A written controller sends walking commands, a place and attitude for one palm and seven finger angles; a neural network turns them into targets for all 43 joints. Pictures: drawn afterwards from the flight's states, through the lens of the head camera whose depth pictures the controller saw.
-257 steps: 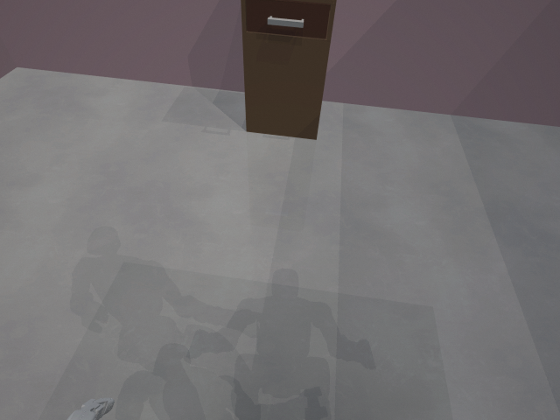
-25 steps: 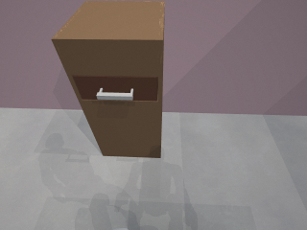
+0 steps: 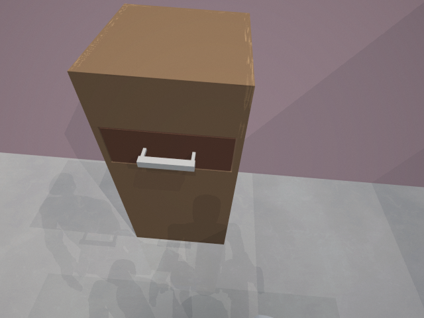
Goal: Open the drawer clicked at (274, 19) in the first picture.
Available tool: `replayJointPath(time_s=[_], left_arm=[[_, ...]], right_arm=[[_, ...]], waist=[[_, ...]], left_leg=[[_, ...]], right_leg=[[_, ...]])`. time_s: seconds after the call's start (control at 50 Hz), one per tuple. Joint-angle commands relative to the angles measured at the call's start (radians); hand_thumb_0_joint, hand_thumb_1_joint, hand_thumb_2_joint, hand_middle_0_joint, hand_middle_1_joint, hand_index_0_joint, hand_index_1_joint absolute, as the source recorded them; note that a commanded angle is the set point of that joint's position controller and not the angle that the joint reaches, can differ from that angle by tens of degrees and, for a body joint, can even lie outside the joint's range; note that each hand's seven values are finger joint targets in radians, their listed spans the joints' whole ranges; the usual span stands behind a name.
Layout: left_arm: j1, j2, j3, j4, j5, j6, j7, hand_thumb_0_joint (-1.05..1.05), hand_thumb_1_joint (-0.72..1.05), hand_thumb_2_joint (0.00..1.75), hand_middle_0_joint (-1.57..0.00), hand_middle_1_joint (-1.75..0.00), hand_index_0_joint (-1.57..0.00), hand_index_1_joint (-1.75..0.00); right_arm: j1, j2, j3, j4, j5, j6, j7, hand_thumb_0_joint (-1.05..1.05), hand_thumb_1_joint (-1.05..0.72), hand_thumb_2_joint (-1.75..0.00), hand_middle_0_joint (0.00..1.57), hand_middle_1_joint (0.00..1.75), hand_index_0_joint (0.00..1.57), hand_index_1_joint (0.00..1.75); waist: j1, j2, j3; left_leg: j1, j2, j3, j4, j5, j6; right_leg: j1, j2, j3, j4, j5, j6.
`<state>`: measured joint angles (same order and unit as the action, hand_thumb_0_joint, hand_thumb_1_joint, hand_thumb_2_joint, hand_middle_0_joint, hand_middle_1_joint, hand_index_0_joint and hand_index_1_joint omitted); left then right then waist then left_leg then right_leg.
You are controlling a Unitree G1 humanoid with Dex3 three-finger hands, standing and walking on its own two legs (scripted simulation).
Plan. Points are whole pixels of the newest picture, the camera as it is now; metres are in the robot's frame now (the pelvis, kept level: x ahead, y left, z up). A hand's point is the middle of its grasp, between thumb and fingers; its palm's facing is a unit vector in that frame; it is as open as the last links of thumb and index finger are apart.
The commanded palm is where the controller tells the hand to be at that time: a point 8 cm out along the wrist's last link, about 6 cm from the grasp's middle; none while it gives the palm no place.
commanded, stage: come to a stop and stand still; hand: left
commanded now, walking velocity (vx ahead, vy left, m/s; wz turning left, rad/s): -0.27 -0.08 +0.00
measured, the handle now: (167, 158) +0.55 +0.17 -0.11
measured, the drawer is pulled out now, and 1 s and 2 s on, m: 0.00 0.00 0.00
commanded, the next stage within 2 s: look again from close up in 1.28 s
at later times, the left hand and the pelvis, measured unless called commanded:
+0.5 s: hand out of the picture +0.09 +0.18 -0.18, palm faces +0.07 -0.98 -0.19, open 7.4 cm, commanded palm none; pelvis +0.00 +0.00 -0.01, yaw +2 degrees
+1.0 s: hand out of the picture -0.06 +0.16 -0.17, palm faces +0.04 -0.98 -0.19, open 7.4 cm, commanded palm none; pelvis -0.05 +0.00 +0.00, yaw +1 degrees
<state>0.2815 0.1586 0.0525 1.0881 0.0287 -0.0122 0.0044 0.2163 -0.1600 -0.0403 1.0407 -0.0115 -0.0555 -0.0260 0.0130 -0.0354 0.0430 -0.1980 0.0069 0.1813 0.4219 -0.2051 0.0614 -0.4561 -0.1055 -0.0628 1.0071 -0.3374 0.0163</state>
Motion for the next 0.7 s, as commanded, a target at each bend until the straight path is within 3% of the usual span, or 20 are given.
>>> replayJointPath(time_s=[0.0, 0.04, 0.1, 0.12, 0.14, 0.16, 0.2, 0.24, 0.28, 0.38, 0.42, 0.44, 0.46, 0.48, 0.5, 0.52, 0.54, 0.58, 0.64, 0.68], left_arm=[[0.061, -0.008, -0.017, -0.027, -0.01, 0.012, 0.014, 0.0, 0.9, 0.9, -0.2, -0.3, -0.2, -0.3], [0.045, 0.01, -0.02, -0.033, -0.01, 0.011, 0.021, 0.0, 0.9, 0.9, -0.2, -0.3, -0.2, -0.3], [0.071, 0.078, -0.009, -0.032, -0.009, 0.01, 0.027, 0.0, 0.9, 0.9, -0.2, -0.3, -0.2, -0.3], [0.062, 0.124, -0.003, -0.036, -0.005, 0.004, 0.031, 0.0, 0.9, 0.9, -0.2, -0.3, -0.2, -0.3], [0.036, 0.16, 0.0, -0.053, -0.004, 0.002, 0.033, 0.0, 0.9, 0.9, -0.2, -0.3, -0.2, -0.3], [0.021, 0.183, 0.003, -0.059, -0.008, 0.006, 0.031, 0.0, 0.9, 0.9, -0.2, -0.3, -0.2, -0.3], [-0.001, 0.195, 0.013, -0.071, -0.012, 0.009, 0.038, 0.0, 0.9, 0.9, -0.2, -0.3, -0.2, -0.3], [-0.031, 0.18, 0.018, -0.086, -0.008, 0.018, 0.047, 0.0, 0.9, 0.9, -0.2, -0.3, -0.2, -0.3], [-0.071, 0.183, 0.029, -0.109, -0.001, 0.024, 0.051, 0.0, 0.9, 0.9, -0.2, -0.3, -0.2, -0.3], [-0.109, 0.196, 0.044, -0.136, 0.005, 0.032, 0.049, 0.0, 0.9, 0.9, -0.2, -0.3, -0.2, -0.3], [-0.114, 0.192, 0.042, -0.133, -0.002, 0.038, 0.044, 0.0, 0.9, 0.9, -0.2, -0.3, -0.2, -0.3], [-0.121, 0.17, 0.038, -0.132, -0.007, 0.041, 0.042, 0.0, 0.9, 0.9, -0.2, -0.3, -0.2, -0.3], [-0.118, 0.132, 0.03, -0.145, -0.015, 0.047, 0.037, 0.0, 0.9, 0.9, -0.2, -0.3, -0.2, -0.3], [-0.124, 0.079, 0.02, -0.164, -0.019, 0.053, 0.029, 0.0, 0.9, 0.9, -0.2, -0.3, -0.2, -0.3], [-0.154, 0.082, 0.019, -0.167, -0.015, 0.056, 0.03, 0.0, 0.9, 0.9, -0.2, -0.3, -0.2, -0.3], [-0.156, 0.094, 0.022, -0.152, -0.009, 0.068, 0.031, 0.0, 0.9, 0.9, -0.2, -0.3, -0.2, -0.3], [-0.134, 0.093, 0.024, -0.142, -0.004, 0.071, 0.028, 0.0, 0.9, 0.9, -0.2, -0.3, -0.2, -0.3], [-0.075, 0.083, 0.021, -0.103, -0.006, 0.066, 0.024, 0.0, 0.9, 0.9, -0.2, -0.3, -0.2, -0.3], [-0.058, 0.065, -0.001, -0.084, -0.01, 0.05, 0.021, 0.0, 0.9, 0.9, -0.2, -0.3, -0.2, -0.3], [-0.072, 0.06, -0.013, -0.083, -0.015, 0.041, 0.024, 0.0, 0.9, 0.9, -0.2, -0.3, -0.2, -0.3]], right_arm=[[0.064, -0.094, -0.003, -0.015, -0.01, -0.001, -0.008, 0.0, -0.9, -0.9, 0.2, 0.3, 0.2, 0.3], [0.06, -0.103, -0.004, -0.003, -0.01, 0.01, -0.011, 0.0, -0.9, -0.9, 0.2, 0.3, 0.2, 0.3], [0.057, -0.1, -0.008, 0.012, 0.001, 0.03, -0.011, 0.0, -0.9, -0.9, 0.2, 0.3, 0.2, 0.3], [0.079, -0.076, -0.011, 0.011, 0.006, 0.035, -0.008, 0.0, -0.9, -0.9, 0.2, 0.3, 0.2, 0.3], [0.107, -0.059, -0.01, 0.011, 0.011, 0.044, -0.003, 0.0, -0.9, -0.9, 0.2, 0.3, 0.2, 0.3], [0.137, -0.049, -0.011, 0.014, 0.011, 0.054, 0.002, 0.0, -0.9, -0.9, 0.2, 0.3, 0.2, 0.3], [0.137, -0.047, -0.018, 0.023, 0.007, 0.082, -0.003, 0.0, -0.9, -0.9, 0.2, 0.3, 0.2, 0.3], [0.12, -0.054, -0.026, 0.005, 0.007, 0.094, -0.006, 0.0, -0.9, -0.9, 0.2, 0.3, 0.2, 0.3], [0.099, -0.047, -0.028, -0.003, 0.009, 0.099, -0.005, 0.0, -0.9, -0.9, 0.2, 0.3, 0.2, 0.3], [0.127, -0.037, -0.027, -0.016, 0.009, 0.094, 0.002, 0.0, -0.9, -0.9, 0.2, 0.3, 0.2, 0.3], [0.164, -0.036, -0.026, -0.007, 0.005, 0.087, 0.002, 0.0, -0.9, -0.9, 0.2, 0.3, 0.2, 0.3], [0.192, -0.042, -0.025, 0.003, 0.004, 0.079, 0.003, 0.0, -0.9, -0.9, 0.2, 0.3, 0.2, 0.3], [0.191, -0.086, -0.029, -0.003, -0.002, 0.071, 0.003, 0.0, -0.9, -0.9, 0.2, 0.3, 0.2, 0.3], [0.149, -0.153, -0.039, -0.034, -0.012, 0.066, 0.001, 0.0, -0.9, -0.9, 0.2, 0.3, 0.2, 0.3], [0.074, -0.168, -0.037, -0.063, -0.018, 0.068, -0.003, 0.0, -0.9, -0.9, 0.2, 0.3, 0.2, 0.3], [0.02, -0.152, -0.029, -0.07, -0.017, 0.066, -0.009, 0.0, -0.9, -0.9, 0.2, 0.3, 0.2, 0.3], [-0.006, -0.136, -0.022, -0.072, -0.015, 0.062, -0.016, 0.0, -0.9, -0.9, 0.2, 0.3, 0.2, 0.3], [-0.028, -0.126, -0.013, -0.07, -0.015, 0.061, -0.018, 0.0, -0.9, -0.9, 0.2, 0.3, 0.2, 0.3], [0.016, -0.132, -0.012, -0.047, -0.01, 0.056, -0.019, 0.0, -0.9, -0.9, 0.2, 0.3, 0.2, 0.3], [0.07, -0.139, -0.014, -0.019, -0.008, 0.053, -0.018, 0.0, -0.9, -0.9, 0.2, 0.3, 0.2, 0.3]], waist=[[0.0, 0.108, -0.009], [0.0, 0.126, -0.011], [0.026, 0.107, -0.02], [0.012, 0.032, -0.029], [-0.01, -0.025, -0.023], [-0.021, -0.034, -0.027], [-0.013, -0.19, -0.08], [0.003, -0.183, -0.081], [0.005, -0.132, -0.087], [-0.01, -0.118, -0.138], [-0.024, -0.14, -0.141], [-0.039, -0.107, -0.136], [-0.037, 0.03, -0.116], [-0.028, 0.269, -0.06], [-0.024, 0.289, -0.002], [-0.017, 0.261, 0.015], [0.005, 0.245, 0.038], [0.023, 0.203, 0.05], [0.001, 0.151, 0.017], [-0.028, 0.166, -0.03]], left_leg=[[-0.03, 0.269, -0.161, -0.153, 0.453, 0.098], [-0.014, 0.264, -0.158, -0.101, 0.507, 0.083], [-0.026, 0.199, -0.135, -0.007, 0.328, 0.004], [-0.067, 0.143, -0.114, 0.038, 0.187, -0.036], [-0.102, 0.101, -0.107, 0.066, 0.049, -0.059], [-0.09, 0.064, -0.093, 0.098, -0.053, -0.069], [-0.067, 0.043, -0.075, 0.266, -0.233, -0.088], [-0.114, 0.038, -0.126, 0.434, -0.339, -0.085], [-0.157, 0.025, -0.16, 0.515, -0.354, -0.088], [-0.109, 0.02, -0.139, 0.31, -0.26, -0.102], [-0.007, 0.009, -0.112, 0.13, -0.126, -0.098], [0.074, 0.022, -0.122, 0.014, -0.038, -0.091], [0.091, 0.102, -0.218, -0.075, -0.033, -0.064], [0.002, 0.276, -0.416, -0.178, 0.043, -0.001], [-0.124, 0.339, -0.46, -0.224, 0.083, 0.069], [-0.192, 0.317, -0.413, -0.252, 0.016, 0.086], [-0.195, 0.283, -0.371, -0.238, 0.044, 0.08], [-0.151, 0.236, -0.296, -0.2, 0.072, 0.074], [0.023, 0.225, -0.275, -0.163, 0.184, 0.085], [0.123, 0.234, -0.303, -0.137, 0.28, 0.092]], right_leg=[[0.109, 0.002, 0.012, -0.221, 0.048, 0.019], [0.17, 0.022, -0.005, -0.347, 0.078, 0.02], [0.279, 0.007, 0.017, -0.574, 0.303, 0.015], [0.314, -0.054, 0.114, -0.574, 0.527, -0.011], [0.314, -0.133, 0.172, -0.542, 0.715, -0.064], [0.29, -0.193, 0.164, -0.539, 0.79, -0.103], [0.281, -0.237, 0.215, -0.605, 0.83, -0.178], [0.267, -0.266, 0.224, -0.636, 0.816, -0.233], [0.284, -0.258, 0.207, -0.628, 0.802, -0.24], [0.307, -0.213, 0.165, -0.609, 0.621, -0.192], [0.249, -0.177, 0.157, -0.594, 0.437, -0.145], [0.187, -0.139, 0.132, -0.559, 0.305, -0.106], [0.111, -0.063, 0.074, -0.479, 0.159, -0.057], [0.037, 0.035, -0.01, -0.371, -0.022, -0.002], [0.058, 0.06, 0.028, -0.242, -0.128, 0.001], [0.094, 0.054, 0.082, -0.138, -0.133, -0.003], [0.08, 0.057, 0.1, -0.088, -0.108, -0.007], [0.067, 0.066, 0.095, -0.049, -0.064, -0.004], [0.055, 0.059, 0.051, -0.208, -0.078, 0.013], [0.096, 0.057, 0.038, -0.354, -0.098, 0.019]])
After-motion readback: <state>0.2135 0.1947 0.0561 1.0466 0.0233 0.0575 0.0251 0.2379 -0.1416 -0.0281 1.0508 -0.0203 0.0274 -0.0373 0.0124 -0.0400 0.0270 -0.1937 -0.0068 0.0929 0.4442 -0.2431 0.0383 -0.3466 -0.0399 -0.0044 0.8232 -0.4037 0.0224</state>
